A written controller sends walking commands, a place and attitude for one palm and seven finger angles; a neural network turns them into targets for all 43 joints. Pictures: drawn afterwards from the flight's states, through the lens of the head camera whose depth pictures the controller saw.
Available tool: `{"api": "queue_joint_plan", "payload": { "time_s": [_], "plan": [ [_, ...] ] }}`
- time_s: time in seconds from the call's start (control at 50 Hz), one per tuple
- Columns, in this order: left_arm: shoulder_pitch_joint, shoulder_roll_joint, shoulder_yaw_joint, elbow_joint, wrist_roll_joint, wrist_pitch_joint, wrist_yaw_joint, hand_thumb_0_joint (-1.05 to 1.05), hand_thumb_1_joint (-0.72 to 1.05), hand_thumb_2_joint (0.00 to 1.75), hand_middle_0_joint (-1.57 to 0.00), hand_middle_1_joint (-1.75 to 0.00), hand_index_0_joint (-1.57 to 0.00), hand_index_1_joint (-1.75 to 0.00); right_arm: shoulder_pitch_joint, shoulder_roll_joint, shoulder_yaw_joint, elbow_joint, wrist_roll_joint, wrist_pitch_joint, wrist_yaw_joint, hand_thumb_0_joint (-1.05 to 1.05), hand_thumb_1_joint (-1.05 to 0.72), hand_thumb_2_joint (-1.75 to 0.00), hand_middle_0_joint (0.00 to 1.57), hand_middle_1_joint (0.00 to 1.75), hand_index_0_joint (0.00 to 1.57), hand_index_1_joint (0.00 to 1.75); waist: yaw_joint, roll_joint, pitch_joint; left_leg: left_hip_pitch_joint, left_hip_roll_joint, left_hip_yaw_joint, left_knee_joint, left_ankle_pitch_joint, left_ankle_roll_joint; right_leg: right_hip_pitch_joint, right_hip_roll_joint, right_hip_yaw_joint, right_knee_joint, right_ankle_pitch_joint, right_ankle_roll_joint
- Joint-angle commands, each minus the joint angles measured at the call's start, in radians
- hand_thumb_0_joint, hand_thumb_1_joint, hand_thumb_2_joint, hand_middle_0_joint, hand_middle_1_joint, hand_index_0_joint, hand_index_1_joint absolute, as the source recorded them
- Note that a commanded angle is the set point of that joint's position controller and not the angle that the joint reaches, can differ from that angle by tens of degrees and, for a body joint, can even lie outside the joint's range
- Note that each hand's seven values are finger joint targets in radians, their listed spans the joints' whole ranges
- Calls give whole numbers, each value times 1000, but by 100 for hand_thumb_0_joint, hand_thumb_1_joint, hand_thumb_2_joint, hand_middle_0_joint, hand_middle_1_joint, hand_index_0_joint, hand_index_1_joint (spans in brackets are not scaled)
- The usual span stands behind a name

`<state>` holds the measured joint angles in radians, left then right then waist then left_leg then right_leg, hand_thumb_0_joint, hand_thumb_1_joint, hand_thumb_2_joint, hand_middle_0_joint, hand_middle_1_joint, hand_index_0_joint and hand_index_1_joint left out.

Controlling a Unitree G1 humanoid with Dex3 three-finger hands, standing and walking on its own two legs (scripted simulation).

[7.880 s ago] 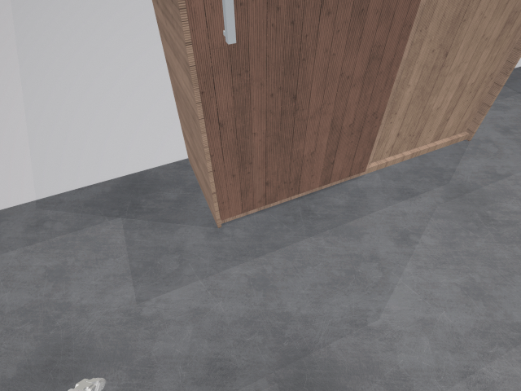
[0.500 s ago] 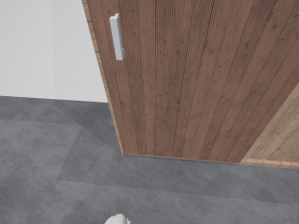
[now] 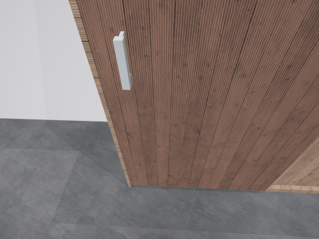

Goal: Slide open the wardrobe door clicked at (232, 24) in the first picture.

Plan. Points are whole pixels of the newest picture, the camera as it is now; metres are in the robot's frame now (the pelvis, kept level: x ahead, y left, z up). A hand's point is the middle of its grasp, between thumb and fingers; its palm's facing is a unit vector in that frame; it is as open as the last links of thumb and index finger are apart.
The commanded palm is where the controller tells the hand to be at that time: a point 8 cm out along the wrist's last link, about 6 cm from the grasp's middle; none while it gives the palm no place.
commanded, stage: come to a stop and stand still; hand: left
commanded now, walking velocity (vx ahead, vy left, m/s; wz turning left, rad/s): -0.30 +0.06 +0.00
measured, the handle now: (124, 61) +0.53 +0.13 +0.19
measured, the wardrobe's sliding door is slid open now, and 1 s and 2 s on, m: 0.00 0.00 0.00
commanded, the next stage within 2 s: look again from close up in 1.80 s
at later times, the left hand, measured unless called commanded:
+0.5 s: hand out of the picture +0.07 +0.23 -0.19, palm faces +0.06 -0.97 -0.21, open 7.3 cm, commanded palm none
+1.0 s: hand out of the picture -0.03 +0.19 -0.17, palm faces +0.02 -0.99 -0.16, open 7.3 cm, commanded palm none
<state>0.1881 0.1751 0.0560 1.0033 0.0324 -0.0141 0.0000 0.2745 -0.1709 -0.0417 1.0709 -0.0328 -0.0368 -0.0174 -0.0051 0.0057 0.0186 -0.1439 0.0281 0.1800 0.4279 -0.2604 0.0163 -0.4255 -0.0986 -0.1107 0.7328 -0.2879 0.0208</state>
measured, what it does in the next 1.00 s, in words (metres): steps on the spot: right foot, then left foot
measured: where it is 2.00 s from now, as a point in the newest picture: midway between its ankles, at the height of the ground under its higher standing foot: outside the picture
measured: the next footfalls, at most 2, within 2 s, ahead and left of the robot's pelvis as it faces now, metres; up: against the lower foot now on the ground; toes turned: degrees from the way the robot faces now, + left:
right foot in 0.04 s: +0.12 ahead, -0.12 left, +0.00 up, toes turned -8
left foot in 0.40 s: +0.07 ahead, +0.13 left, +0.00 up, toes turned +6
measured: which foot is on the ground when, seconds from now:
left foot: down 0.00-0.06, up 0.08-0.38, down 0.40-1.00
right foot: up 0.00-0.02, down 0.04-0.42, up 0.44-0.70, down 0.72-1.00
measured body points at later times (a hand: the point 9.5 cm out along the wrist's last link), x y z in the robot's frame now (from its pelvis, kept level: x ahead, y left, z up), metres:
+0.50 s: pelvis +0.00 +0.03 -0.01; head +0.03 +0.06 +0.44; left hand +0.06 +0.28 -0.17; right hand +0.05 -0.20 -0.15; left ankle +0.01 +0.13 -0.74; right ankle +0.05 -0.10 -0.71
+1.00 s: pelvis -0.03 +0.03 +0.00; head -0.03 +0.03 +0.45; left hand -0.03 +0.24 -0.16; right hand -0.03 -0.19 -0.16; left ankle +0.02 +0.13 -0.74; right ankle -0.04 -0.08 -0.74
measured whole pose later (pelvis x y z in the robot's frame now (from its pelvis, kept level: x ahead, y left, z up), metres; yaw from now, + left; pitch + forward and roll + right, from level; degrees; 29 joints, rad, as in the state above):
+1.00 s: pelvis -0.03 +0.03 +0.00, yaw +0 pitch -2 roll +0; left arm 0.30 0.12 -0.01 1.14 0.02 0.01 0.04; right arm 0.27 -0.15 -0.01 1.14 -0.01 0.01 -0.02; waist 0.00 0.00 0.02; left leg -0.20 0.00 0.09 0.39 -0.15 0.03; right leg -0.13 -0.02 -0.03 0.43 -0.26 0.00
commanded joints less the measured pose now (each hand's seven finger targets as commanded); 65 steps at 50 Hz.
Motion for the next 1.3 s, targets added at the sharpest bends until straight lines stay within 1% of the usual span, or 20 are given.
{"api": "queue_joint_plan", "payload": {
  "time_s": [0.0,0.02,0.04,0.08,0.12,0.16,0.26,0.34,0.36,0.38,0.4,0.42,0.48,0.6,0.64,0.68,0.7,0.74,0.88,1.28],
  "plan": [
    [174,56,-3,17,-5,-20,12,0,90,90,-20,-30,-20,-30,11,-74,-9,-34,13,-9,-6,0,-90,-90,20,30,20,30,65,-51,15,-136,150,-93,48,207,27,293,-12,58,-319,313,7],
    [173,122,0,25,-4,-31,22,0,90,90,-20,-30,-20,-30,50,-29,3,-33,22,-8,-3,0,-90,-90,20,30,20,30,41,-182,-23,-212,84,-60,98,30,-25,373,-159,228,-330,582,-46],
    [161,169,1,21,-14,-25,24,0,90,90,-20,-30,-20,-30,84,-32,2,-24,27,4,-1,0,-90,-90,20,30,20,30,19,-162,-32,-172,39,-59,118,-148,-45,342,-257,253,-339,730,-115],
    [117,179,8,12,-18,-24,35,0,90,90,-20,-30,-20,-30,85,-36,-4,-14,28,38,-12,0,-90,-90,20,30,20,30,28,-269,-75,-158,36,-92,280,-297,-57,323,-283,279,-346,900,-200],
    [89,166,12,11,-13,-9,47,0,90,90,-20,-30,-20,-30,67,-41,-10,-12,31,50,-19,0,-90,-90,20,30,20,30,32,-189,-76,-219,26,-134,384,-305,-58,374,-283,246,-299,1046,-229],
    [62,178,24,-6,-7,8,52,0,90,90,-20,-30,-20,-30,40,-41,-17,-27,30,65,-19,0,-90,-90,20,30,20,30,40,-141,-82,-244,6,-154,476,-298,-61,360,-285,229,-302,985,-239],
    [-20,177,39,-62,2,29,50,0,90,90,-20,-30,-20,-30,42,-31,-28,-67,24,81,-7,0,-90,-90,20,30,20,30,17,-164,-85,-208,-1,-153,461,-222,-66,237,-239,177,-350,625,-208],
    [-51,164,40,-74,-5,40,44,0,90,90,-20,-30,-20,-30,125,-29,-25,-57,21,61,-3,0,-90,-90,20,30,20,30,-24,-179,-104,-32,-11,-106,96,6,-58,148,-167,154,-291,289,-123],
    [-35,140,34,-77,-13,47,39,0,90,90,-20,-30,-20,-30,125,-54,-27,-57,19,55,-2,0,-90,-90,20,30,20,30,-23,-90,-87,38,18,-134,12,37,-47,59,-120,133,-243,121,-84],
    [-23,92,25,-92,-20,56,32,0,90,90,-20,-30,-20,-30,103,-116,-36,-82,10,47,-2,0,-90,-90,20,30,20,30,-21,129,-46,-13,171,-340,-110,21,12,-28,-14,66,-133,-81,-29],
    [-30,56,20,-105,-19,59,29,0,90,90,-20,-30,-20,-30,46,-168,-40,-124,5,47,-5,0,-90,-90,20,30,20,30,-13,272,21,-180,305,-477,-229,12,85,0,61,31,18,-199,4],
    [-47,80,23,-94,-12,73,34,0,90,90,-20,-30,-20,-30,-17,-169,-38,-132,3,43,-15,0,-90,-90,20,30,20,30,-15,307,44,-262,309,-501,-270,8,107,25,61,118,146,-232,2],
    [48,81,25,-32,-9,69,23,0,90,90,-20,-30,-20,-30,-102,-128,-16,-134,6,37,-26,0,-90,-90,20,30,20,30,41,149,40,-186,213,-346,-208,39,112,0,68,150,283,-127,-2],
    [39,47,-16,-11,-15,40,24,0,90,90,-20,-30,-20,-30,1,-121,-21,-63,14,28,-25,0,-90,-90,20,30,20,30,-12,101,-33,67,219,-332,-128,376,154,83,48,87,-107,-157,13],
    [114,48,-23,28,-20,32,30,0,90,90,-20,-30,-20,-30,0,-127,-19,-46,24,27,-22,0,-90,-90,20,30,20,30,11,91,-78,69,189,-307,-87,378,115,201,50,75,-295,1,13],
    [140,88,-28,60,-17,14,40,0,90,90,-20,-30,-20,-30,-2,-81,-9,-40,38,23,-15,0,-90,-90,20,30,20,30,1,-9,-41,-37,105,-245,-40,215,27,291,-31,184,-426,177,-19],
    [122,102,-29,62,-19,8,42,0,90,90,-20,-30,-20,-30,-6,-62,-4,-40,38,23,-10,0,-90,-90,20,30,20,30,-8,-15,-19,-42,77,-223,-48,181,5,269,-80,207,-417,252,-44],
    [105,102,-32,72,-21,1,39,0,90,90,-20,-30,-20,-30,-7,-63,2,-19,28,30,-8,0,-90,-90,20,30,20,30,-15,-126,-3,9,59,-200,-53,152,-12,196,-60,207,-407,194,-53],
    [133,67,-41,93,-22,10,40,0,90,90,-20,-30,-20,-30,18,-71,13,28,26,30,-9,0,-90,-90,20,30,20,30,-8,-32,89,-17,70,-219,-124,18,-3,131,-17,188,-444,-34,-36],
    [201,21,-40,109,-22,6,44,0,90,90,-20,-30,-20,-30,119,-22,14,66,22,27,-16,0,-90,-90,20,30,20,30,-1,-15,92,-84,74,-232,-125,-41,2,127,0,179,-429,-65,-41]
  ]
}}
